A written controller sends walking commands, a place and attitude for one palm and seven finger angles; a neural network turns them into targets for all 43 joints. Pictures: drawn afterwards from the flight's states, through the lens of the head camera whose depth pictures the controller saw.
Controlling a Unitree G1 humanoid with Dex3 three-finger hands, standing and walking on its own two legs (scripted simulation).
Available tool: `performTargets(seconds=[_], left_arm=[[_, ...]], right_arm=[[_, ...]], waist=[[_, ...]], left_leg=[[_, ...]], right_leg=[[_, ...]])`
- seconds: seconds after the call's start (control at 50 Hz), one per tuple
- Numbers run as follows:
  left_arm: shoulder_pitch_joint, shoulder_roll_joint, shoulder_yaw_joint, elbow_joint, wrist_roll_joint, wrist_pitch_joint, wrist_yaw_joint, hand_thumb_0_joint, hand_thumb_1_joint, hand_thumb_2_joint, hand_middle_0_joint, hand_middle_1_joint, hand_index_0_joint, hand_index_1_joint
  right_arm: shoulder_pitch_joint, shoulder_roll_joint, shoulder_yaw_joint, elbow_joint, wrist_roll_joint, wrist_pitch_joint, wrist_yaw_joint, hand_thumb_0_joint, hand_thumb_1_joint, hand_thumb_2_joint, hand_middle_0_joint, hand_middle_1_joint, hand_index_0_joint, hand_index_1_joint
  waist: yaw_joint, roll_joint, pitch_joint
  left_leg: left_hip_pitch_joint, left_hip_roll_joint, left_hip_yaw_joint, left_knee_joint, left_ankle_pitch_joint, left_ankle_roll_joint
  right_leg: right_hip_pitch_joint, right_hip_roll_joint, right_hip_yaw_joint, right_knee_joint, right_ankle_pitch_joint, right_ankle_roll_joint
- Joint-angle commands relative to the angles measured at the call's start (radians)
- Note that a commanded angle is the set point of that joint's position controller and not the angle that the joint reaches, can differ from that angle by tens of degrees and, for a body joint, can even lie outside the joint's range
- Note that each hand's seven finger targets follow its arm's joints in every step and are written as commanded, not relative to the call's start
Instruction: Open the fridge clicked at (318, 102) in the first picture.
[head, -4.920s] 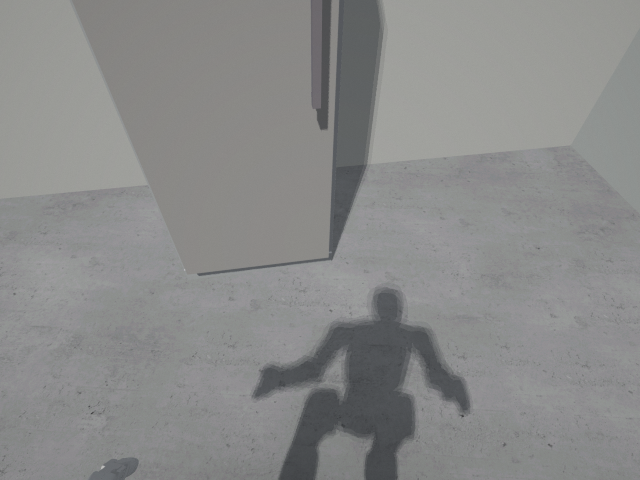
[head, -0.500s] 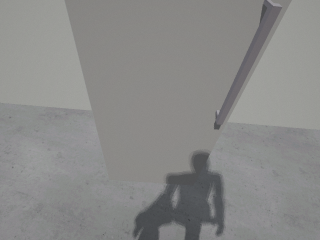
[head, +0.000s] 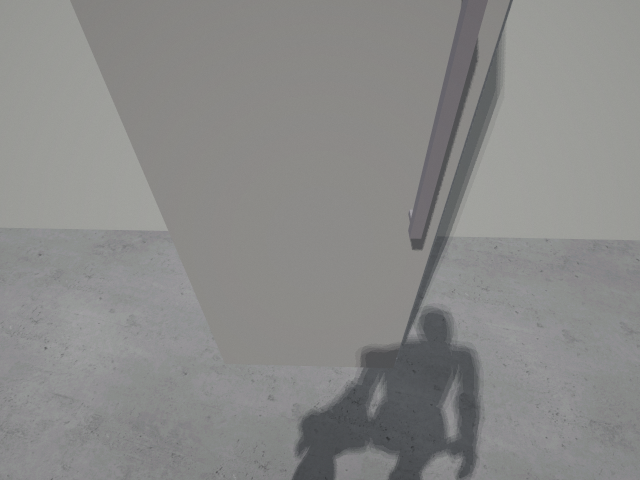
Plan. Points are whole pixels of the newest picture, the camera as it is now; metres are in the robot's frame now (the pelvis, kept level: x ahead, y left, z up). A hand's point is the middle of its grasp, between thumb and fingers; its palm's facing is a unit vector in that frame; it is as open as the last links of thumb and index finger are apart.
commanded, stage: come to a stop and stand still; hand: right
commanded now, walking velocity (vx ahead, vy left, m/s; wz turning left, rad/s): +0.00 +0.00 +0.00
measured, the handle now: (436, 133) +0.54 -0.14 +0.17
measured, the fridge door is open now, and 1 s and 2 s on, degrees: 0 0 0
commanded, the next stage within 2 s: look again from close up in 0.92 s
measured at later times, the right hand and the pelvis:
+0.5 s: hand out of the picture +0.01 -0.16 -0.17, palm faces +0.02 +0.96 -0.26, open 7.4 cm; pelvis +0.00 +0.03 -0.01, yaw +0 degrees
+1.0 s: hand out of the picture +0.02 -0.14 -0.17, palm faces +0.04 +0.97 -0.23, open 7.4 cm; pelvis +0.00 +0.05 +0.00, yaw -1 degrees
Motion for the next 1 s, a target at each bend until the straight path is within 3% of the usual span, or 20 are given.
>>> performTargets(seconds=[0.0, 0.08, 0.1, 0.12, 0.14, 0.16, 0.18, 0.24, 0.36, 0.6, 0.98], left_arm=[[0.064, 0.101, 0.010, -0.017, -0.005, -0.014, -0.001, 0.000, 0.900, 0.900, -0.200, -0.300, -0.200, -0.300], [0.077, 0.097, 0.009, -0.005, -0.005, -0.014, -0.002, 0.000, 0.900, 0.900, -0.200, -0.300, -0.200, -0.300], [0.041, 0.136, 0.008, -0.076, -0.015, -0.029, -0.012, 0.000, 0.900, 0.900, -0.200, -0.300, -0.200, -0.300], [0.108, 0.104, 0.007, -0.089, -0.002, -0.028, -0.016, 0.000, 0.900, 0.900, -0.200, -0.300, -0.200, -0.300], [0.103, 0.103, 0.001, -0.098, 0.000, -0.031, -0.017, 0.000, 0.900, 0.900, -0.200, -0.300, -0.200, -0.300], [0.103, 0.098, 0.001, -0.111, 0.007, -0.035, -0.019, 0.000, 0.900, 0.900, -0.200, -0.300, -0.200, -0.300], [0.107, 0.107, 0.002, -0.124, 0.005, -0.033, -0.016, 0.000, 0.900, 0.900, -0.200, -0.300, -0.200, -0.300], [0.120, 0.110, 0.001, -0.133, 0.000, -0.027, -0.011, 0.000, 0.900, 0.900, -0.200, -0.300, -0.200, -0.300], [0.147, 0.097, -0.002, -0.104, 0.002, -0.020, -0.014, 0.000, 0.900, 0.900, -0.200, -0.300, -0.200, -0.300], [0.130, 0.095, -0.003, -0.056, 0.003, -0.020, -0.011, 0.000, 0.900, 0.900, -0.200, -0.300, -0.200, -0.300], [0.104, 0.124, 0.003, -0.031, 0.004, -0.019, -0.007, 0.000, 0.900, 0.900, -0.200, -0.300, -0.200, -0.300]], right_arm=[[0.054, -0.085, -0.008, -0.021, -0.002, -0.015, -0.008, 0.000, -0.900, -0.900, 0.200, 0.300, 0.200, 0.300], [0.052, -0.089, -0.008, -0.019, -0.001, -0.016, -0.010, 0.000, -0.900, -0.900, 0.200, 0.300, 0.200, 0.300], [0.109, -0.109, 0.006, -0.001, -0.010, -0.034, -0.055, 0.000, -0.900, -0.900, 0.200, 0.300, 0.200, 0.300], [0.089, -0.140, -0.002, -0.045, -0.005, -0.040, -0.042, 0.000, -0.900, -0.900, 0.200, 0.300, 0.200, 0.300], [0.076, -0.129, 0.005, -0.059, -0.002, -0.035, -0.032, 0.000, -0.900, -0.900, 0.200, 0.300, 0.200, 0.300], [0.061, -0.120, 0.008, -0.069, -0.004, -0.036, -0.023, 0.000, -0.900, -0.900, 0.200, 0.300, 0.200, 0.300], [0.061, -0.115, 0.008, -0.072, -0.004, -0.033, -0.018, 0.000, -0.900, -0.900, 0.200, 0.300, 0.200, 0.300], [0.049, -0.102, 0.012, -0.074, -0.001, -0.030, -0.011, 0.000, -0.900, -0.900, 0.200, 0.300, 0.200, 0.300], [0.039, -0.120, 0.007, -0.074, 0.001, -0.035, -0.008, 0.000, -0.900, -0.900, 0.200, 0.300, 0.200, 0.300], [0.030, -0.147, -0.011, -0.073, 0.002, -0.044, -0.007, 0.000, -0.900, -0.900, 0.200, 0.300, 0.200, 0.300], [-0.003, -0.170, -0.021, -0.074, 0.002, -0.042, 0.000, 0.000, -0.900, -0.900, 0.200, 0.300, 0.200, 0.300]], waist=[[0.006, -0.041, 0.035], [0.007, -0.045, 0.033], [0.009, -0.062, 0.053], [0.027, -0.146, -0.041], [0.014, -0.163, -0.026], [0.013, -0.205, -0.027], [0.013, -0.184, -0.019], [0.018, -0.047, 0.030], [0.027, 0.021, 0.070], [0.021, -0.002, 0.026], [0.019, -0.028, 0.021]], left_leg=[[0.037, 0.039, -0.033, -0.057, 0.121, 0.038], [0.050, 0.040, -0.029, -0.063, 0.118, 0.040], [0.023, 0.065, -0.074, 0.018, 0.348, 0.062], [0.079, 0.066, -0.050, 0.057, 0.160, 0.086], [0.036, 0.039, -0.035, 0.061, -0.003, 0.090], [0.027, 0.020, -0.020, 0.077, -0.014, 0.086], [0.015, 0.008, -0.011, 0.080, -0.034, 0.083], [-0.010, 0.012, -0.018, 0.050, -0.019, 0.081], [-0.038, 0.026, -0.047, 0.007, -0.024, 0.083], [-0.004, 0.046, -0.065, -0.017, 0.069, 0.096], [0.008, 0.042, -0.065, -0.063, 0.042, 0.102]], right_leg=[[-0.061, -0.111, 0.086, -0.127, 0.203, -0.002], [-0.062, -0.110, 0.083, -0.132, 0.194, -0.001], [-0.114, -0.125, 0.062, 0.049, 0.417, 0.014], [-0.114, -0.084, 0.075, -0.004, 0.236, 0.017], [-0.132, -0.100, 0.094, -0.038, 0.163, 0.006], [-0.139, -0.106, 0.113, -0.046, 0.196, -0.006], [-0.137, -0.115, 0.116, -0.054, 0.189, -0.016], [-0.144, -0.104, 0.115, -0.061, 0.117, -0.027], [-0.118, -0.079, 0.087, -0.067, 0.075, -0.019], [-0.074, -0.078, 0.056, -0.054, 0.118, 0.000], [-0.061, -0.091, 0.058, -0.067, 0.123, 0.009]])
